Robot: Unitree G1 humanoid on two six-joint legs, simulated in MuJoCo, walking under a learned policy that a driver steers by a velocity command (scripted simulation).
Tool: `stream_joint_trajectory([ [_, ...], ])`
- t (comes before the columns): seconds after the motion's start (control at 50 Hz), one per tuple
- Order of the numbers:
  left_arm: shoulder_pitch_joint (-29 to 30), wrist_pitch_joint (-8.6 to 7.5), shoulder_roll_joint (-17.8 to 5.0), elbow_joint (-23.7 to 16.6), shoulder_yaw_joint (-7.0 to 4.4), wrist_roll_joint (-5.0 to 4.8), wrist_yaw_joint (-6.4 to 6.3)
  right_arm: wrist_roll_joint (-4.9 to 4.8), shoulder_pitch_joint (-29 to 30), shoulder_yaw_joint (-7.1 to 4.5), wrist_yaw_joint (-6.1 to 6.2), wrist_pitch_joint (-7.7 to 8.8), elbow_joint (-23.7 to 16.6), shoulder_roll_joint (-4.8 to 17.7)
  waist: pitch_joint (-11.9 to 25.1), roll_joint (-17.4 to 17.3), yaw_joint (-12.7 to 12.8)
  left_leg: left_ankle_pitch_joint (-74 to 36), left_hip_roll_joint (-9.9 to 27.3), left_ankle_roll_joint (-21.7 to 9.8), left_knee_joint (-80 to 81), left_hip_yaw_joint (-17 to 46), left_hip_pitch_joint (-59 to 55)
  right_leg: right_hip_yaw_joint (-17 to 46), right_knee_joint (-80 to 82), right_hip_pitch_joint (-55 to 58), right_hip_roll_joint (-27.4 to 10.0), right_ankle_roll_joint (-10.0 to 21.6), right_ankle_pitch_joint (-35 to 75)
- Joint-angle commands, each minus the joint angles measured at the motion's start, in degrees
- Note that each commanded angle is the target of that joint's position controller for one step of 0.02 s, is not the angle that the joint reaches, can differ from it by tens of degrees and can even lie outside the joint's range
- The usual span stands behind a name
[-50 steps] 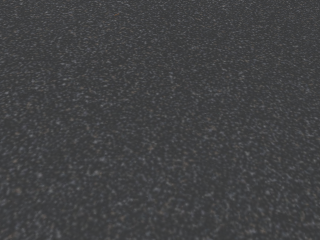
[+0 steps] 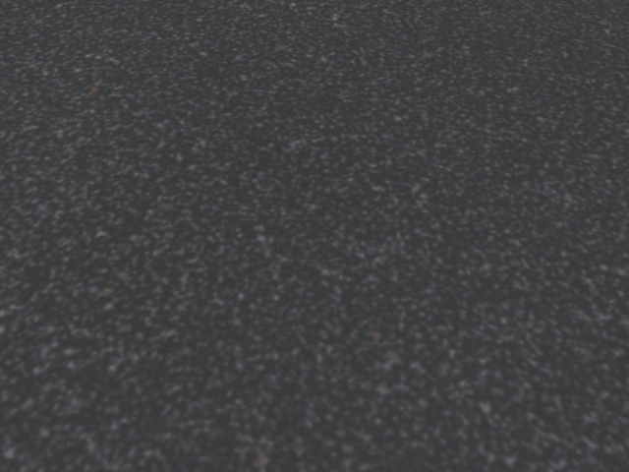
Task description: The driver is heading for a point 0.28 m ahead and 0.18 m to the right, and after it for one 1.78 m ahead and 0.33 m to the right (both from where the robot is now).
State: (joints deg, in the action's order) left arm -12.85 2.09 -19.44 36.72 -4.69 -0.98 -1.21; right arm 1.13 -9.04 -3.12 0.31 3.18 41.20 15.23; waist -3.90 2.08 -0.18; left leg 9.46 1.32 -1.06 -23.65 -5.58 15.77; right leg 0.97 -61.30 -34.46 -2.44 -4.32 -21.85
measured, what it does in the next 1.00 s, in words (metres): walks ahead, turning right: right foot, then left foot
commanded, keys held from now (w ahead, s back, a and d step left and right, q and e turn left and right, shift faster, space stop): e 0.42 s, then w+e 0.16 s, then e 0.38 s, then q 0.04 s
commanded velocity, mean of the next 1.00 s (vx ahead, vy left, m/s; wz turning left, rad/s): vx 0.10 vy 0.00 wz -0.58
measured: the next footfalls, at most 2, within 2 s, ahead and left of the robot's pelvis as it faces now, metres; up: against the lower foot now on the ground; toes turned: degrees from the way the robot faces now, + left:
right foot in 0.20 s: +0.14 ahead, -0.14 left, +0.00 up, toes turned -10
left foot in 0.64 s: +0.19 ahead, +0.08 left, +0.00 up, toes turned -26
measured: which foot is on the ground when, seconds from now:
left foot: down 0.00-0.22, up 0.24-0.62, down 0.64-1.00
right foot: up 0.00-0.18, down 0.20-0.64, up 0.66-1.00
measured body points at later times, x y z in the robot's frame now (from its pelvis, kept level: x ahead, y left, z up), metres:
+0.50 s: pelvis +0.07 -0.04 +0.00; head +0.11 -0.07 +0.45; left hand +0.31 +0.19 -0.07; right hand +0.15 -0.35 -0.11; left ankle +0.14 +0.12 -0.69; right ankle +0.10 -0.13 -0.74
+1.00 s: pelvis +0.14 -0.06 +0.00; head +0.18 -0.09 +0.44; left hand +0.45 +0.04 -0.08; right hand +0.05 -0.36 -0.12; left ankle +0.15 +0.09 -0.74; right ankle +0.12 -0.20 -0.72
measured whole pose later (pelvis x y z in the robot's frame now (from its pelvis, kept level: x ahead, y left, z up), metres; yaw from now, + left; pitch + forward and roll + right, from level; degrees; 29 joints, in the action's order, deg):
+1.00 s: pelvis +0.14 -0.06 +0.00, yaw -35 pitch +2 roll +0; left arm -7.5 3.2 -17.4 31.0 -4.0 -1.1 1.8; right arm -1.4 -11.8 -4.2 1.0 -0.3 42.9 18.0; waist -3.9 0.2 -3.0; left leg 19.9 4.7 1.9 -25.7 -8.2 7.2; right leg -1.2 -39.0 -27.0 -1.6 -2.0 -15.4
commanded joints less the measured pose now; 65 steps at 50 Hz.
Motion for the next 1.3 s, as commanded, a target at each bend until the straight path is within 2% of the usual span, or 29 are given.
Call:
stream_joint_trajectory([
  [0.02, -2.24, 0.0, -1.2, -4.24, -0.06, 0.35, 0.75, -0.56, 3.99, -2.75, 0.9, 0.23, -3.29, 9.79, 8.86, -8.63, 0.97, -26.59, 15.87, -11.83, 7.71, 6.55, -5.87, 0.73, 7.41, 4.04, -2.36, 0.36, 7.3],
  [0.16, 3.3, 1.02, -3.4, -8.03, -1.23, 0.2, 2.89, -3.08, 3.29, -3.92, 0.12, -1.24, -1.37, 12.98, 7.49, -8.84, 0.17, -19.08, 17.27, -8.13, 1.55, 2.54, -9.46, -3.5, 25.15, 11.43, -0.11, 4.78, 8.5],
  [0.2, -0.58, 0.83, -5.76, -7.16, -2.6, 0.54, 2.32, -3.25, 0.34, -3.54, -0.1, -1.42, -0.01, 10.89, 9.15, -4.91, 1.71, -15.46, 12.96, -3.43, -9.06, -1.62, -6.15, -3.38, 35.2, 22.46, 2.41, 7.97, 19.41],
  [0.22, -4.39, 0.58, -12.49, -7.62, -4.47, 0.73, 1.07, -1.05, -1.27, -2.7, -0.22, -1.38, -0.85, 8.35, 12.05, 7.68, 2.12, -0.38, 7.44, 1.62, -24.98, -5.76, 5.26, 11.27, 37.11, 34.16, -8.05, 12.5, 43.08],
  [0.24, -3.67, -0.02, -16.3, -9.15, -4.55, 2.2, 0.97, 0.79, -0.32, -1.52, 0.02, -1.51, -3.66, 6.43, 15.22, 17.56, 1.47, 30.75, -1.19, 5.37, -40.31, -0.82, 21.2, 30.92, 38.01, 39.88, -20.32, 25.92, 49.35],
  [0.26, -4.29, -1.11, -11.98, -8.94, -3.43, 2.15, 1.66, -0.22, 3.16, -2.5, 0.07, -1.93, -3.05, 9.64, 17.32, 7.91, 4.88, 30.01, -0.4, 5.28, -47.08, 7.84, 22.54, 28.67, 39.65, 37.66, -19.1, 26.59, 45.02],
  [0.28, -2.33, -1.93, -10.72, -8.36, -2.75, 1.85, 1.71, -1.54, 3.97, -2.63, 0.22, -2.27, -3.3, 9.97, 14.03, 5.89, 3.29, 25.43, 0.55, 4.35, -47.56, 8.83, 23.05, 23.19, 39.73, 34.33, -16.13, 23.46, 40.9],
  [0.32, 2.75, -1.74, -8.28, -8.56, -2.05, 0.21, 1.06, -0.69, 3.11, -2.94, 1.29, -2.82, -2.26, 10.2, 10.66, 3.09, 0.74, 17.71, 1.95, 4.44, -41.91, 9.47, 22.04, 18.26, 40.24, 28.91, -11.27, 18.43, 32.39],
  [0.42, 4.43, -1.04, -8.44, -8.92, -1.95, 1.04, -0.2, -1.04, 2.1, -2.19, 1.27, -3.01, -1.66, 7.62, 11.71, 4.9, -0.32, 11.77, -1.14, 6.23, -31.97, 9.22, 15.05, 17.22, 40.48, 24.34, -7.84, 18.19, 30.42],
  [0.5, 3.1, -0.92, -8.98, -8.44, -2.16, 0.37, -0.41, -1.58, 4.26, -1.96, 0.04, -2.22, -2.84, 7.67, 10.36, 7.74, 1.32, 10.9, -2.28, 4.98, -20.73, 9.35, 10.84, 23.57, 44.85, 20.74, -6.44, 18.12, -3.88],
  [0.6, 3.54, -0.82, -7.96, -7.96, -1.61, 0.04, 0.09, -2.34, 1.18, -2.53, -1.12, 0.22, -2.52, 7.53, 6.33, 6.87, -1.42, 7.47, -3.37, 1.27, -3.76, 8.44, -1.29, 27.54, 42.65, 14.71, -3.47, 15.76, -10.59],
  [0.62, 4.32, -0.65, -6.7, -8.18, -1.26, 0.05, -0.13, -2.03, -0.75, -2.82, -0.91, 0.41, -1.88, 7.77, 5.72, 5.47, -2.8, 3.78, -2.11, 0.21, 1.76, 8.64, -6.7, 25.9, 39.45, 11.69, -1.02, 13.7, -8.65],
  [0.64, 4.25, -0.7, -3.52, -8.67, -0.36, 0.2, -0.26, -0.99, -4.56, -3.51, -0.48, 0.36, -1.45, 10.58, 7.79, 0.04, -3.53, 5.03, 6.59, -2.57, 4.04, 15.76, -14.79, 21.04, 29.1, 5.35, 2.61, 10.16, -10.72],
  [0.66, 3.75, -1.03, -1.78, -10.81, 0.05, -0.06, -0.28, 0.81, -6.5, -4.3, -0.27, -0.02, -1.09, 15.72, 6.46, -13.85, -1.78, 5.46, 18.14, -9.33, 8.25, 31.75, -16.24, 7.97, 14.94, -5.41, 10.66, 6.76, -13.0],
  [0.68, 4.66, -1.56, -6.8, -11.67, -1.34, 0.85, -0.24, 1.34, -4.39, -4.31, -0.48, 0.34, -1.73, 14.7, 2.89, -14.0, -1.31, 1.75, 23.46, -14.04, 9.33, 37.53, -10.91, 8.02, 5.09, -8.61, 5.95, 4.89, -11.89],
  [0.72, 1.04, -0.82, -8.73, -8.39, -2.61, 0.38, 0.16, -0.23, 1.23, -2.69, 0.45, -0.01, -3.45, 9.06, 2.01, -10.45, 0.82, -3.0, 16.9, -10.62, 7.66, 25.36, -10.45, 7.32, -2.01, -7.82, 3.51, 2.27, -4.98],
  [0.76, 1.22, -0.07, -6.38, -8.13, -2.21, 0.12, 0.5, -0.98, 1.53, -2.36, 1.25, -0.76, -3.6, 8.81, 1.6, -10.8, 0.19, -12.61, 14.38, -9.31, 7.19, 17.72, -10.84, 5.24, -4.94, -8.8, 2.58, 0.27, -0.44],
  [0.82, 5.3, 0.02, -2.78, -9.71, -0.93, -0.38, 1.24, -0.59, -1.45, -2.93, 1.96, -1.92, -2.75, 10.32, 3.33, -10.2, -2.2, -21.67, 13.29, -9.91, 6.71, 10.66, -13.05, 1.1, 1.19, -7.09, 1.43, -1.2, 3.21],
  [0.9, 8.16, 0.03, -1.31, -10.92, -0.16, -0.06, 2.53, -1.28, -1.43, -3.66, 1.63, -3.14, -2.33, 12.76, 5.02, -11.17, -3.31, -23.3, 14.0, -9.58, 5.46, 5.55, -12.89, -2.12, 13.37, 0.78, 0.42, -0.18, 5.45],
  [0.98, 7.45, 0.34, -2.92, -10.75, -1.06, -0.1, 3.2, -3.17, -1.63, -4.09, 0.59, -2.77, -1.45, 14.05, 6.01, -11.65, -2.4, -25.95, 15.25, -7.98, 0.39, 4.56, -12.53, -4.17, 24.77, 9.51, 2.28, 3.2, 5.9],
  [1.02, 1.1, -0.08, -4.34, -8.64, -2.08, 0.32, 2.52, -3.92, -2.27, -3.03, 0.02, -2.07, -0.12, 11.74, 9.48, -7.32, 1.72, -27.0, 11.58, -4.59, -10.46, 1.63, -8.47, -3.85, 38.89, 24.59, 4.83, 6.99, 18.15],
  [1.04, -2.82, -0.28, -7.95, -8.4, -2.7, 0.91, 1.56, -1.68, -4.22, -1.55, -0.27, -1.39, -0.44, 8.35, 14.92, 0.63, 2.58, -11.96, 8.44, -0.27, -20.24, -0.79, 1.65, 6.02, 37.69, 39.46, -3.68, 9.77, 39.42],
  [1.06, -0.72, -0.78, -9.95, -10.0, -1.52, 2.83, 0.59, 1.16, -6.04, 1.2, -0.83, -0.84, -2.09, 2.55, 20.53, 14.33, 0.14, 28.96, 2.64, 4.49, -34.52, 1.24, 14.61, 24.74, 35.02, 48.02, -21.47, 22.06, 62.41],
  [1.08, -1.41, -1.39, -2.42, -9.1, 0.93, 2.77, 0.78, 0.17, -6.29, 0.0, -1.21, -1.52, 1.09, 6.62, 23.61, 5.81, 2.04, 33.48, 4.4, 6.45, -39.0, 9.15, 11.44, 20.34, 32.97, 43.18, -22.06, 24.62, 70.91],
  [1.1, -1.09, -1.78, -2.99, -6.33, 0.62, 2.59, 1.53, -2.19, -5.5, -0.53, -1.16, -2.17, 0.19, 8.6, 21.71, 8.07, 1.88, 30.66, 4.76, 6.49, -38.75, 8.78, 12.15, 17.31, 36.0, 38.71, -19.96, 24.5, 53.56],
  [1.12, 2.03, -2.2, -3.4, -5.58, 0.27, 2.19, 1.78, -2.61, -2.72, -0.77, -0.48, -2.74, 0.19, 9.29, 15.9, 5.85, 1.48, 28.67, 5.69, 6.44, -36.35, 8.48, 13.08, 14.29, 38.3, 34.95, -15.08, 20.61, 41.42],
  [1.14, 5.8, -2.44, -2.39, -5.25, 0.73, 2.11, 1.57, -2.16, -1.41, -0.95, 0.32, -3.49, 0.51, 9.67, 11.79, 5.66, 0.99, 25.0, 5.58, 6.63, -33.71, 8.94, 12.25, 11.6, 39.68, 30.22, -13.39, 18.05, 36.99],
  [1.2, 9.94, -3.02, -3.18, -4.11, 0.42, 2.91, 0.91, -1.76, -5.82, -0.91, 1.22, -5.05, 2.41, 8.38, 9.26, 5.56, -1.59, 17.51, 3.22, 7.4, -29.07, 6.95, 3.68, 4.08, 41.7, 22.34, -10.91, 16.92, 35.85],
  [1.3, 9.04, -1.92, -4.33, -1.59, -0.57, 2.12, -0.55, -2.0, -2.96, -1.14, 1.48, -5.85, -0.25, 7.79, 6.75, 5.46, 0.66, 16.84, 3.34, 6.0, -28.23, 5.38, 7.08, 4.94, 43.74, 23.46, -14.47, 19.1, 23.65],
])
Velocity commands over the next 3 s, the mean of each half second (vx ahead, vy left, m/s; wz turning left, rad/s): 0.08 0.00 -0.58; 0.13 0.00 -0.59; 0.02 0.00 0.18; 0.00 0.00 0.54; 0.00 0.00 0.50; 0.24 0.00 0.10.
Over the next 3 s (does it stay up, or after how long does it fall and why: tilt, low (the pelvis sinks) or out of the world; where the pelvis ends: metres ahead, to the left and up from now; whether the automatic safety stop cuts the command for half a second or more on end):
stays up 0.24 -0.08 0.00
